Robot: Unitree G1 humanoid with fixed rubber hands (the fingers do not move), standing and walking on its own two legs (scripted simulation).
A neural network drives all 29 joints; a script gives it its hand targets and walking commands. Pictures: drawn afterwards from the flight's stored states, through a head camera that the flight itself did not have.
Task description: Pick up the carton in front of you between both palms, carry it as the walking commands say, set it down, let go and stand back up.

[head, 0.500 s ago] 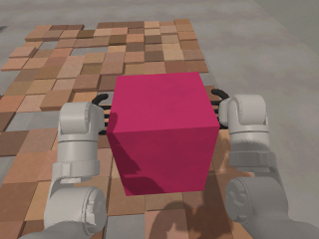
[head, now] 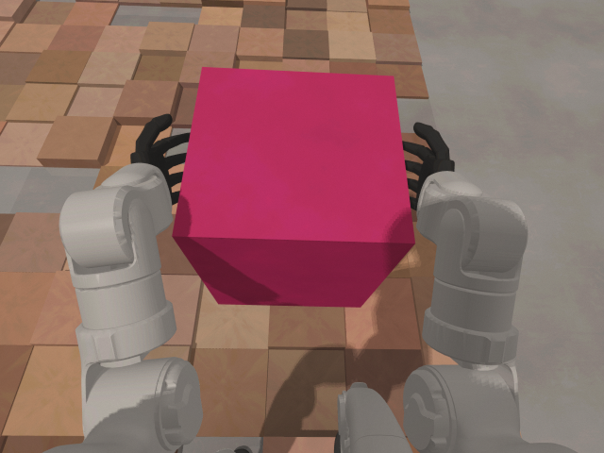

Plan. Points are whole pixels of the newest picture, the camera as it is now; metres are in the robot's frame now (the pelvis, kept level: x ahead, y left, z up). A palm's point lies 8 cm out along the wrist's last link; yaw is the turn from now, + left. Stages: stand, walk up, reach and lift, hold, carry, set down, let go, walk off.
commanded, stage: carry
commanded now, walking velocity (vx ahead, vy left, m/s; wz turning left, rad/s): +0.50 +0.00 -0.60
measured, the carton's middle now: (293, 206) +0.41 +0.00 +0.06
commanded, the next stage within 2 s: none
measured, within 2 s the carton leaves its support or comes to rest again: neither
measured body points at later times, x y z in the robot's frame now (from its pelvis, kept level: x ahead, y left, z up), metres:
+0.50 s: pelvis +0.29 -0.02 +0.04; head +0.34 -0.02 +0.49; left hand +0.72 +0.06 +0.20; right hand +0.66 -0.24 +0.20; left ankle +0.35 +0.07 -0.68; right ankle +0.19 -0.12 -0.62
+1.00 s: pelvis +0.55 -0.13 +0.05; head +0.60 -0.16 +0.50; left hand +0.96 -0.18 +0.17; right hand +0.81 -0.45 +0.16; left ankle +0.65 -0.02 -0.63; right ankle +0.50 -0.17 -0.68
